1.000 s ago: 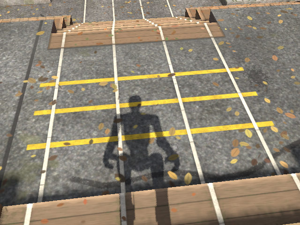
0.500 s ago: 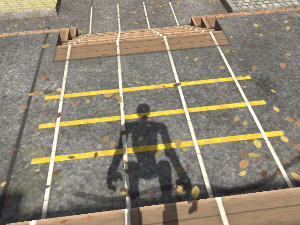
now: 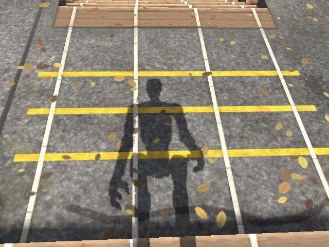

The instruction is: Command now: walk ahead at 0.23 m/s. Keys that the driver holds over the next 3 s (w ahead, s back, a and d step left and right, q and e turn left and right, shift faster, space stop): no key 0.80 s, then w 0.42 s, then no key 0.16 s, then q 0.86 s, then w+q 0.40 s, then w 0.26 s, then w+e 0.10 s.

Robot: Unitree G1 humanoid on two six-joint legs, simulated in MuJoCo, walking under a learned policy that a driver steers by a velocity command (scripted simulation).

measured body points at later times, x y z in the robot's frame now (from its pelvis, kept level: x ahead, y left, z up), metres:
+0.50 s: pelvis +0.10 +0.00 -0.01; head +0.11 +0.01 +0.44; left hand +0.11 +0.22 -0.18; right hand +0.11 -0.23 -0.16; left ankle +0.06 +0.09 -0.73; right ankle +0.13 -0.11 -0.73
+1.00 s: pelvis +0.11 +0.00 +0.00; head +0.09 -0.01 +0.45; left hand +0.09 +0.24 -0.16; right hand +0.07 -0.24 -0.16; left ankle +0.06 +0.09 -0.73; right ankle +0.08 -0.09 -0.71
